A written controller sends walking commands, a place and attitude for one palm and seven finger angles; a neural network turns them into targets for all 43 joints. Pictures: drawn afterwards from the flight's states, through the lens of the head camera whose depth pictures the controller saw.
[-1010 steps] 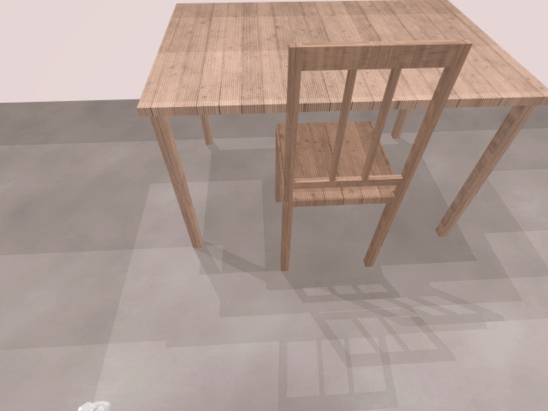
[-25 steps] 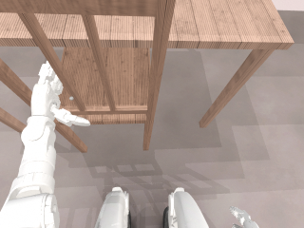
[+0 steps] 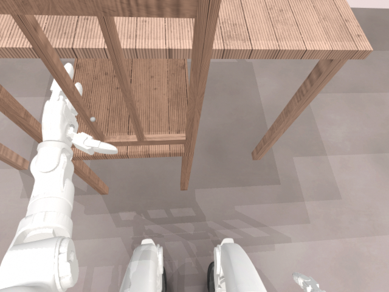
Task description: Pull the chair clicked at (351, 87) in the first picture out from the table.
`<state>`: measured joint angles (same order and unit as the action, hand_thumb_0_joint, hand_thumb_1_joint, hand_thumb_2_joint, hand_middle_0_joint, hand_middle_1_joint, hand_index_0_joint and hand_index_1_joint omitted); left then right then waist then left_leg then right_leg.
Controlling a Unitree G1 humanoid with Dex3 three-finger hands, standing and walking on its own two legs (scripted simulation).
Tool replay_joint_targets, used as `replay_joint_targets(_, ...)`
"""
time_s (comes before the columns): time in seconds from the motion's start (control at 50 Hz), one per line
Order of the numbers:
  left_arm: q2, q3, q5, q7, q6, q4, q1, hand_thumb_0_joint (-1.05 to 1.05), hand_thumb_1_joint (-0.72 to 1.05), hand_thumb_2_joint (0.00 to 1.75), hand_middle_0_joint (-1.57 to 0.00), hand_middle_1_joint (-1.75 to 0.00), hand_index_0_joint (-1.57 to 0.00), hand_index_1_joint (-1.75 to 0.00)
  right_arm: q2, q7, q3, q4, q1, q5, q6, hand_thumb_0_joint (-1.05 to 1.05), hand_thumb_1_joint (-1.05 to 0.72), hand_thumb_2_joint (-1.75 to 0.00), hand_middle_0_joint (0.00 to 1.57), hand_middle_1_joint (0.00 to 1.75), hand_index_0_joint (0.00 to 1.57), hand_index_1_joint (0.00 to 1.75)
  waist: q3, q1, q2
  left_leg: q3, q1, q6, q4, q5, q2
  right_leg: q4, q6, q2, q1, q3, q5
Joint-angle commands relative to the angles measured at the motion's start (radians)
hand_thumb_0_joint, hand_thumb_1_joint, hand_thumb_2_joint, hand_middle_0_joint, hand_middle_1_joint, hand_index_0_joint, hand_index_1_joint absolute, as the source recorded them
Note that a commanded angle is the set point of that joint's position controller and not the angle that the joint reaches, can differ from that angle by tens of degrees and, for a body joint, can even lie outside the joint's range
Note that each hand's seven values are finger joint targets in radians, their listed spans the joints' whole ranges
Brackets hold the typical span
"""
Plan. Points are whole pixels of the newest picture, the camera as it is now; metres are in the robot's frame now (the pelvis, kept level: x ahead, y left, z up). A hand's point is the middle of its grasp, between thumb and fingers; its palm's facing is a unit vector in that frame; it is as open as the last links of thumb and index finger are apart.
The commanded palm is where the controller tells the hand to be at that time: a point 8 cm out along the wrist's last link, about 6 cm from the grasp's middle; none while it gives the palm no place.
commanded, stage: hook a spindle and tug to test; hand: left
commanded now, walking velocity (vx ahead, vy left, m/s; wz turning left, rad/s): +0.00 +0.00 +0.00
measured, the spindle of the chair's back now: (74, 97) +0.48 +0.23 +0.06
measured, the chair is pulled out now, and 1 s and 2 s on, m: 0.00 0.00 0.04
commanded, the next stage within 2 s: step backward, pulling the chair out in 1.58 s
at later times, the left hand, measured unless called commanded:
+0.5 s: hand (94, 119) +0.45 +0.20 +0.02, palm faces +0.04 -1.00 -0.04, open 14.7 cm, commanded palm +0.42 +0.24 +0.03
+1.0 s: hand (91, 118) +0.45 +0.20 +0.03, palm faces +0.05 -1.00 -0.03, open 5.2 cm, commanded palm +0.42 +0.23 +0.03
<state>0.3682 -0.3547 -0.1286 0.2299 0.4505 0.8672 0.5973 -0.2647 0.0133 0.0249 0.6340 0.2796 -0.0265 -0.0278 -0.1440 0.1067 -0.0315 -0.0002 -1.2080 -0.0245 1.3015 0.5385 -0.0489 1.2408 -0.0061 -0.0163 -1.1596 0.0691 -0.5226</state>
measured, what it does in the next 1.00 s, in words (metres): stands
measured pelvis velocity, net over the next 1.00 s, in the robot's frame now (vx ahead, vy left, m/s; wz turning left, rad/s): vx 0.01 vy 0.00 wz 0.00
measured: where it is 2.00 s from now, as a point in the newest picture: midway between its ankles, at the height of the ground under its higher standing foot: outside the picture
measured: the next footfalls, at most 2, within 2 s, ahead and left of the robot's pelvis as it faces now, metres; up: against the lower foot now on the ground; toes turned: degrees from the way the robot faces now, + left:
none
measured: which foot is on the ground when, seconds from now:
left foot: down 0.00-1.00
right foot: down 0.00-1.00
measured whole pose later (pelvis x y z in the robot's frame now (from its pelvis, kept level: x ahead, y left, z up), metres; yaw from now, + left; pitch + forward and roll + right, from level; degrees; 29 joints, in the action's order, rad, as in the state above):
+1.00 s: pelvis +0.01 +0.00 +0.00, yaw +0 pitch +26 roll -3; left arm 0.36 -0.34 -0.15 0.21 0.44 0.82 0.56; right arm -0.26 0.02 0.01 0.63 0.28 -0.02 -0.03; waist -0.15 0.09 -0.03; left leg 0.00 -1.19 -0.02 1.29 0.55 -0.05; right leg 1.23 0.00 -0.02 -1.15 0.07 -0.53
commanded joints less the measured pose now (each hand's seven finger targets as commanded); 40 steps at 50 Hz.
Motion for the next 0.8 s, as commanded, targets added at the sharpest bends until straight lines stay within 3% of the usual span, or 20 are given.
replay_joint_targets(0.0, 0.268, -0.074, -0.006, -0.006, 0.082, -0.204, 0.337, 0.00, -0.50, 0.30, -0.06, -0.08, -0.06, -0.08, -0.175, -0.014, -0.067, -0.084, 0.108, 0.000, -0.024, 0.00, -0.90, -0.90, 0.20, 0.30, 0.20, 0.30, -0.492, 0.002, -0.083, -0.061, 0.395, 0.009, -0.152, -0.333, 0.027, -0.143, 0.039, 0.037, 0.191, -0.030, 0.238)
replay_joint_targets(0.04, 0.233, -0.048, -0.010, 0.000, 0.085, -0.224, 0.318, 0.00, -0.50, 0.30, -0.06, -0.08, -0.06, -0.08, -0.169, -0.010, -0.069, -0.090, 0.107, 0.000, -0.023, 0.00, -0.90, -0.90, 0.20, 0.30, 0.20, 0.30, -0.511, -0.003, -0.111, -0.063, 0.433, 0.014, -0.152, -0.372, 0.027, -0.141, 0.040, 0.037, 0.186, -0.028, 0.259)
replay_joint_targets(0.08, 0.209, -0.031, -0.018, 0.005, 0.076, -0.193, 0.318, 0.00, -0.50, 0.30, -0.08, -0.13, -0.08, -0.13, -0.169, -0.010, -0.067, -0.086, 0.108, 0.003, -0.022, 0.00, -0.90, -0.90, 0.20, 0.30, 0.20, 0.30, -0.487, 0.016, -0.072, -0.062, 0.412, 0.008, -0.148, -0.361, 0.026, -0.144, 0.038, 0.041, 0.181, -0.026, 0.260)
replay_joint_targets(0.1, 0.237, -0.055, -0.018, 0.006, 0.072, -0.187, 0.318, 0.00, -0.50, 0.30, -0.10, -0.19, -0.10, -0.19, -0.174, -0.011, -0.068, -0.084, 0.110, 0.003, -0.019, 0.00, -0.90, -0.90, 0.20, 0.30, 0.20, 0.30, -0.486, 0.010, -0.055, -0.059, 0.387, 0.007, -0.145, -0.351, 0.026, -0.142, 0.036, 0.038, 0.195, -0.028, 0.261)
replay_joint_targets(0.12, 0.248, -0.057, -0.016, 0.008, 0.072, -0.200, 0.322, 0.00, -0.50, 0.30, -0.11, -0.24, -0.11, -0.24, -0.175, -0.012, -0.069, -0.086, 0.109, 0.003, -0.018, 0.00, -0.90, -0.90, 0.20, 0.30, 0.20, 0.30, -0.496, 0.005, -0.086, -0.059, 0.393, 0.009, -0.146, -0.354, 0.026, -0.140, 0.038, 0.037, 0.197, -0.032, 0.264)
replay_joint_targets(0.18, 0.217, -0.033, -0.023, 0.013, 0.067, -0.213, 0.334, 0.00, -0.50, 0.30, -0.17, -0.41, -0.17, -0.41, -0.172, -0.012, -0.071, -0.085, 0.112, 0.005, -0.020, 0.00, -0.90, -0.90, 0.20, 0.30, 0.20, 0.30, -0.498, 0.018, -0.074, -0.060, 0.410, 0.006, -0.144, -0.365, 0.027, -0.143, 0.037, 0.038, 0.190, -0.029, 0.273)
replay_joint_targets(0.2, 0.229, -0.045, -0.023, 0.012, 0.067, -0.219, 0.321, 0.00, -0.50, 0.30, -0.18, -0.46, -0.18, -0.46, -0.172, -0.011, -0.070, -0.086, 0.111, 0.004, -0.020, 0.00, -0.90, -0.90, 0.20, 0.30, 0.20, 0.30, -0.502, 0.006, -0.086, -0.060, 0.409, 0.009, -0.147, -0.364, 0.026, -0.145, 0.037, 0.038, 0.196, -0.030, 0.270)
replay_joint_targets(0.36, 0.210, -0.030, -0.022, 0.003, 0.067, -0.232, 0.316, 0.00, -0.50, 0.30, -0.32, -0.90, -0.32, -0.90, -0.168, -0.011, -0.071, -0.081, 0.106, 0.006, -0.022, 0.00, -0.90, -0.90, 0.20, 0.30, 0.20, 0.30, -0.484, 0.012, -0.079, -0.056, 0.403, 0.009, -0.146, -0.359, 0.027, -0.147, 0.036, 0.036, 0.195, -0.031, 0.272)
replay_joint_targets(0.42, 0.206, -0.028, -0.021, 0.000, 0.070, -0.244, 0.310, 0.00, -0.33, 0.37, -0.38, -1.07, -0.38, -1.07, -0.165, -0.010, -0.071, -0.086, 0.103, 0.005, -0.025, 0.00, -0.90, -0.90, 0.20, 0.30, 0.20, 0.30, -0.499, 0.005, -0.088, -0.053, 0.406, 0.009, -0.147, -0.363, 0.030, -0.147, 0.037, 0.036, 0.213, -0.034, 0.281)
replay_joint_targets(0.46, 0.222, -0.038, -0.018, -0.003, 0.067, -0.219, 0.314, 0.00, -0.22, 0.42, -0.41, -1.18, -0.41, -1.18, -0.167, -0.013, -0.070, -0.081, 0.102, 0.006, -0.024, 0.00, -0.90, -0.90, 0.20, 0.30, 0.20, 0.30, -0.479, 0.013, -0.061, -0.048, 0.374, 0.005, -0.145, -0.338, 0.029, -0.151, 0.034, 0.037, 0.217, -0.037, 0.271)
replay_joint_targets(0.48, 0.224, -0.034, -0.017, 0.000, 0.075, -0.241, 0.337, 0.00, -0.16, 0.44, -0.43, -1.23, -0.43, -1.23, -0.166, -0.014, -0.069, -0.082, 0.102, 0.005, -0.027, 0.00, -0.90, -0.90, 0.20, 0.30, 0.20, 0.30, -0.492, 0.010, -0.092, -0.051, 0.392, 0.006, -0.142, -0.349, 0.030, -0.143, 0.037, 0.037, 0.206, -0.038, 0.272)
replay_joint_targets(0.56, 0.205, -0.026, -0.024, 0.008, 0.074, -0.255, 0.298, 0.00, 0.06, 0.54, -0.50, -1.45, -0.50, -1.45, -0.164, -0.010, -0.071, -0.091, 0.101, 0.005, -0.029, 0.00, -0.90, -0.90, 0.20, 0.30, 0.20, 0.30, -0.510, 0.002, -0.084, -0.052, 0.412, 0.009, -0.148, -0.380, 0.030, -0.146, 0.037, 0.036, 0.227, -0.035, 0.299)
replay_joint_targets(0.58, 0.189, -0.016, -0.028, 0.010, 0.071, -0.252, 0.291, 0.00, 0.12, 0.56, -0.50, -1.45, -0.50, -1.45, -0.163, -0.010, -0.072, -0.091, 0.101, 0.006, -0.030, 0.00, -0.90, -0.90, 0.20, 0.30, 0.20, 0.30, -0.512, 0.007, -0.085, -0.052, 0.420, 0.007, -0.145, -0.390, 0.029, -0.145, 0.038, 0.038, 0.219, -0.034, 0.306)
replay_joint_targets(0.6, 0.211, -0.034, -0.029, 0.009, 0.072, -0.256, 0.280, 0.00, 0.17, 0.59, -0.50, -1.45, -0.50, -1.45, -0.166, -0.010, -0.072, -0.088, 0.102, 0.006, -0.030, 0.00, -0.90, -0.90, 0.20, 0.30, 0.20, 0.30, -0.509, -0.001, -0.078, -0.056, 0.419, 0.011, -0.148, -0.386, 0.027, -0.146, 0.037, 0.037, 0.221, -0.033, 0.299)
replay_joint_targets(0.62, 0.186, -0.012, -0.031, 0.011, 0.072, -0.274, 0.278, 0.00, 0.23, 0.61, -0.50, -1.45, -0.50, -1.45, -0.163, -0.008, -0.072, -0.092, 0.100, 0.006, -0.032, 0.00, -0.90, -0.90, 0.20, 0.30, 0.20, 0.30, -0.518, 0.000, -0.099, -0.056, 0.430, 0.011, -0.152, -0.390, 0.028, -0.146, 0.038, 0.037, 0.219, -0.032, 0.300)
replay_joint_targets(0.66, 0.168, -0.001, -0.033, 0.010, 0.068, -0.270, 0.266, 0.00, 0.34, 0.66, -0.50, -1.45, -0.50, -1.45, -0.164, -0.007, -0.075, -0.088, 0.100, 0.007, -0.032, 0.00, -0.90, -0.90, 0.20, 0.30, 0.20, 0.30, -0.500, 0.005, -0.075, -0.055, 0.429, 0.011, -0.154, -0.379, 0.027, -0.153, 0.037, 0.038, 0.212, -0.029, 0.289)
replay_joint_targets(0.7, 0.176, -0.005, -0.029, 0.006, 0.069, -0.250, 0.267, 0.00, 0.45, 0.71, -0.50, -1.45, -0.50, -1.45, -0.167, -0.008, -0.074, -0.083, 0.102, 0.008, -0.032, 0.00, -0.90, -0.90, 0.20, 0.30, 0.20, 0.30, -0.482, 0.010, -0.059, -0.056, 0.416, 0.010, -0.154, -0.363, 0.025, -0.153, 0.037, 0.039, 0.197, -0.029, 0.275)
replay_joint_targets(0.74, 0.167, 0.006, -0.026, 0.006, 0.069, -0.243, 0.296, 0.00, 0.56, 0.76, -0.50, -1.45, -0.50, -1.45, -0.166, -0.008, -0.074, -0.078, 0.103, 0.008, -0.033, 0.00, -0.90, -0.90, 0.20, 0.30, 0.20, 0.30, -0.471, 0.013, -0.082, -0.057, 0.416, 0.011, -0.155, -0.349, 0.027, -0.155, 0.038, 0.038, 0.183, -0.028, 0.257)
replay_joint_targets(0.76, 0.192, -0.014, -0.024, 0.003, 0.073, -0.236, 0.302, 0.00, 0.62, 0.78, -0.50, -1.45, -0.50, -1.45, -0.170, -0.010, -0.076, -0.074, 0.105, 0.006, -0.032, 0.00, -0.90, -0.90, 0.20, 0.30, 0.20, 0.30, -0.470, 0.013, -0.058, -0.059, 0.410, 0.010, -0.155, -0.347, 0.025, -0.154, 0.038, 0.038, 0.190, -0.028, 0.258)
replay_joint_targets(0.78, 0.193, -0.015, -0.023, 0.004, 0.075, -0.229, 0.294, 0.00, 0.68, 0.80, -0.50, -1.45, -0.50, -1.45, -0.171, -0.011, -0.076, -0.076, 0.107, 0.007, -0.033, 0.00, -0.90, -0.90, 0.20, 0.30, 0.20, 0.30, -0.472, 0.010, -0.075, -0.060, 0.416, 0.010, -0.153, -0.357, 0.026, -0.148, 0.039, 0.039, 0.179, -0.028, 0.258)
